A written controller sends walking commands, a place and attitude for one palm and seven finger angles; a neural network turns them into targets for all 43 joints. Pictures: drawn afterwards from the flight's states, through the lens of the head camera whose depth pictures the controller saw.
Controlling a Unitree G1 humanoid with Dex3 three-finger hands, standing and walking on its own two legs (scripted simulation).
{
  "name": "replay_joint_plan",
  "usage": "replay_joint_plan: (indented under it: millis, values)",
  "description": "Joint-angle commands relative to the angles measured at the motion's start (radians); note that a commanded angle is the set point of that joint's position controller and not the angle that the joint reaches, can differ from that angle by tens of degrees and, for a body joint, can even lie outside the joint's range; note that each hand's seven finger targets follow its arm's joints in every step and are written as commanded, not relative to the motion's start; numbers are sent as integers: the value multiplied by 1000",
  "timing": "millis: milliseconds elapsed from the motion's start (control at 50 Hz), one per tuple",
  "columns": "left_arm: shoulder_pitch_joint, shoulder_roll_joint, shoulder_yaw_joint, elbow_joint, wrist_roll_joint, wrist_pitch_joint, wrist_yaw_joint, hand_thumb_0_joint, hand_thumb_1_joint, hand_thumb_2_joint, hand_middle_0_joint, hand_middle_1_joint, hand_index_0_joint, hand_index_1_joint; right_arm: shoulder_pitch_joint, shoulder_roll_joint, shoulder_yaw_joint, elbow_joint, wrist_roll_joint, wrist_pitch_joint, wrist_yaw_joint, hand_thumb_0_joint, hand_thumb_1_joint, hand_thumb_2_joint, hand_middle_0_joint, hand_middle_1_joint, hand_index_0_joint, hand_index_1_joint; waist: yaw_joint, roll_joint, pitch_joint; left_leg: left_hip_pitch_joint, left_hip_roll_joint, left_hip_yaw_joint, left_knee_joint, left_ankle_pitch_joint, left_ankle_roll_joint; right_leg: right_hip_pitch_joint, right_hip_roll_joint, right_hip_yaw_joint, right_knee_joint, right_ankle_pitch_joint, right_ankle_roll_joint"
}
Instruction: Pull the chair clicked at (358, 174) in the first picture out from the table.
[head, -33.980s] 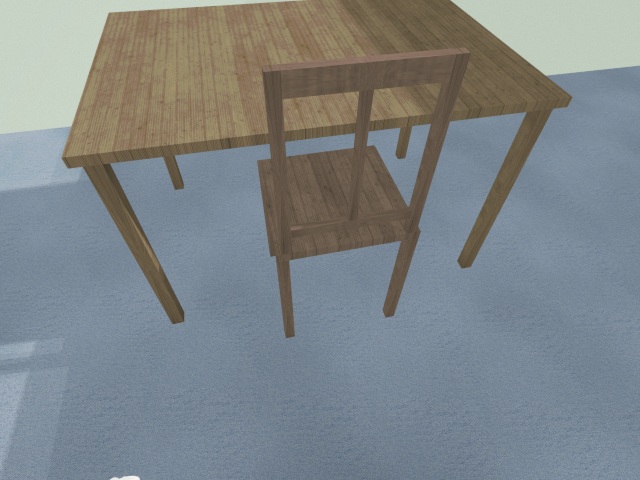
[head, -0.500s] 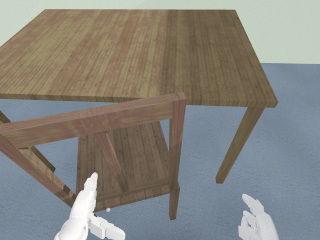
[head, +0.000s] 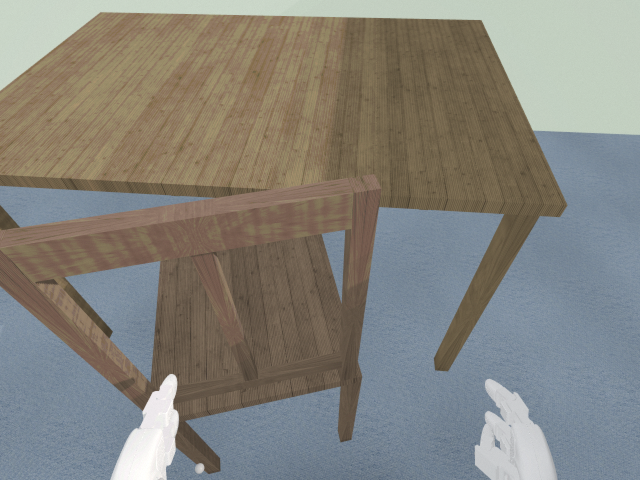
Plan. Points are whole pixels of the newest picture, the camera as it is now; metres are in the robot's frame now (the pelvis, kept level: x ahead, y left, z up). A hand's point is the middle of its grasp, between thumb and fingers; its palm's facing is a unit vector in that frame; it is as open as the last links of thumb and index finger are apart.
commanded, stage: draw the hand back to the body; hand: left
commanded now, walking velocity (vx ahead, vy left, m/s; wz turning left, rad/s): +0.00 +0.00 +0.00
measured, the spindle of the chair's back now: (232, 326) +0.32 +0.13 +0.00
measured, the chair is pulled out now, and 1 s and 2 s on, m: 0.15 0.15 0.15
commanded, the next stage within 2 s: step back with the hand held close in 1.50 s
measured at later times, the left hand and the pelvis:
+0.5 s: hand (121, 429) +0.17 +0.19 +0.10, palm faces +0.10 -0.96 -0.27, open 17.1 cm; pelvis -0.01 -0.01 +0.01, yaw -1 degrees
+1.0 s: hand (28, 391) +0.18 +0.25 +0.15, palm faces +0.37 -0.82 -0.43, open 10.7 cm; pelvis +0.02 +0.01 +0.05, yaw +0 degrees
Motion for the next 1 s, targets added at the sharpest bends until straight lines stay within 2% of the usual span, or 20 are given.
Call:
replay_joint_plan:
  millis: [0, 100, 160, 200, 260, 340, 400, 420, 440, 460, 480, 500, 520, 580, 700, 740, 800, 860, 920, 980]
  values:
    - [-2, 118, 133, -330, -55, -258, -33, 0, -550, 200, 0, 0, 0, 0, -65, -101, -56, -126, 7, -104, -1, 0, -900, -900, 200, 300, 200, 300, 9, 15, -134, 72, -13, -15, -92, 267, 13, 73, -6, 86, -129, 215, 35]
    - [20, 99, 157, -234, -82, -426, -115, 0, -550, 200, 0, 0, 0, 0, -110, -83, -66, -84, 16, -120, 32, 0, -900, -900, 200, 300, 200, 300, -1, -34, -52, -16, -8, -24, -58, 226, 5, 18, 0, 89, -109, 180, 36]
    - [39, 103, 171, -200, -114, -514, -208, 0, -550, 200, 0, 0, 0, 0, -132, -84, -71, -90, 22, -125, 51, 0, -900, -900, 200, 300, 200, 300, -4, -68, -64, -59, -7, -21, -37, 179, 5, 22, -8, 112, -109, 134, 42]
    - [85, 150, 230, -189, -122, -484, -234, 0, -550, 200, 0, 0, 0, 0, -157, -88, -74, -111, 31, -114, 49, 0, -900, -900, 200, 300, 200, 300, 23, -31, -95, -44, -8, -10, -56, 167, 10, 72, -14, 129, -131, 99, 41]
    - [37, 189, 273, -322, -153, -430, -227, 0, -550, 200, 0, 0, 0, 0, -162, -89, -67, -143, 40, -105, 32, 0, -900, -900, 200, 300, 200, 300, 24, -14, -126, 5, -7, -7, -90, 142, 18, 117, -25, 140, -172, 48, 48]
    - [-11, 207, 323, -370, -185, -410, -182, 0, -477, 235, -10, -15, -10, -15, -154, -81, -57, -119, 45, -117, 9, 0, -900, -900, 200, 300, 200, 300, 15, -48, -53, 30, 2, -20, -125, 119, 18, 114, -19, 131, -226, -5, 53]
    - [-36, 208, 323, -351, -189, -413, -189, 0, -369, 287, -25, -37, -25, -37, -153, -91, -52, -96, 49, -137, 2, 0, -900, -900, 200, 300, 200, 300, 7, -52, -18, 57, 5, -24, -141, 124, 20, 112, -17, 133, -256, 0, 54]
    - [47, 381, 401, -322, -16, -306, -25, 0, -332, 305, -30, -45, -30, -45, -160, -78, -69, -107, 19, -80, -25, 0, -900, -900, 200, 300, 200, 300, 94, 5, -29, 117, 32, -9, -181, 115, 11, 176, -60, 229, -315, -9, 28]
    - [59, 269, 321, -392, -1, -261, 36, 0, -296, 322, -35, -53, -35, -53, -154, -63, -57, -130, 12, -62, -28, 0, -900, -900, 200, 300, 200, 300, 56, 20, 14, 151, 26, 1, -196, 117, 12, 167, -78, 208, -348, 2, 38]
    - [67, 245, 312, -365, 7, -234, 66, 0, -260, 340, -40, -60, -40, -60, -154, -61, -60, -119, 13, -51, -31, 0, -900, -900, 200, 300, 200, 300, 49, -32, 39, 161, 30, -3, -203, 119, 9, 163, -78, 192, -360, 13, 41]
    - [68, 210, 289, -366, 19, -219, 83, 0, -224, 357, -45, -68, -45, -68, -161, -59, -53, -115, 9, -40, -32, 0, -900, -900, 200, 300, 200, 300, 53, -5, 52, 185, 30, 4, -219, 133, 13, 184, -73, 177, -366, 41, 40]
    - [77, 221, 297, -342, 29, -199, 99, 0, -188, 375, -50, -75, -50, -75, -164, -61, -54, -108, 10, -27, -35, 0, -900, -900, 200, 300, 200, 300, 50, -49, 56, 196, 31, 1, -231, 151, 17, 204, -68, 171, -381, 59, 41]
    - [78, 203, 270, -362, 32, -193, 107, 0, -151, 393, -55, -82, -55, -82, -172, -63, -50, -112, 9, -21, -36, 0, -900, -900, 200, 300, 200, 300, 52, -29, 62, 228, 31, 5, -251, 155, 19, 217, -69, 164, -388, 79, 43]
    - [17, 265, 307, -405, 43, -188, 137, 0, -43, 445, -70, -105, -70, -105, -184, -75, -49, -108, 3, -18, -46, 0, -900, -900, 200, 300, 200, 300, 54, -78, 59, 292, 30, 7, -297, 166, 25, 261, -68, 156, -429, 93, 50]
    - [-82, 328, 381, -426, 55, -185, 169, 0, 175, 550, -100, -150, -100, -150, -190, -88, -37, -67, -1, -38, -51, 0, -900, -900, 200, 300, 200, 300, 66, -9, 80, 401, 26, -3, -397, 242, 23, 352, -58, 128, -459, 220, 39]
    - [-72, 301, 372, -436, 53, -187, 167, 0, 248, 585, -110, -165, -110, -165, -188, -84, -34, -60, -2, -43, -45, 0, -900, -900, 200, 300, 200, 300, 72, 36, 73, 440, 27, -3, -426, 298, 21, 390, -55, 118, -450, 294, 38]
    - [-60, 295, 382, -438, 51, -183, 160, 0, 356, 637, -125, -187, -125, -187, -199, -87, -35, -45, -3, -49, -32, 0, -900, -900, 200, 300, 200, 300, 78, 21, 66, 478, 35, -13, -460, 402, 12, 445, -50, 105, -453, 384, 36]
    - [-148, 350, 428, -529, 51, -197, 166, 0, 465, 690, -140, -210, -140, -210, -201, -97, -33, -39, -10, -63, -30, 0, -900, -900, 200, 300, 200, 300, 80, -11, 44, 515, 39, -18, -481, 467, 13, 489, -50, 104, -463, 438, 37]
    - [-196, 374, 461, -566, 50, -193, 175, 0, 574, 743, -155, -233, -155, -233, -208, -99, -25, -24, -12, -77, -26, 0, -900, -900, 200, 300, 200, 300, 82, 53, 54, 538, 39, -19, -501, 489, 6, 514, -51, 106, -480, 443, 32]
    - [-230, 389, 488, -578, 47, -194, 181, 0, 682, 795, -170, -255, -170, -255, -208, -103, -23, -12, -13, -83, -24, 0, -900, -900, 200, 300, 200, 300, 83, 65, 60, 567, 43, -19, -519, 511, 3, 527, -49, 105, -495, 446, 33]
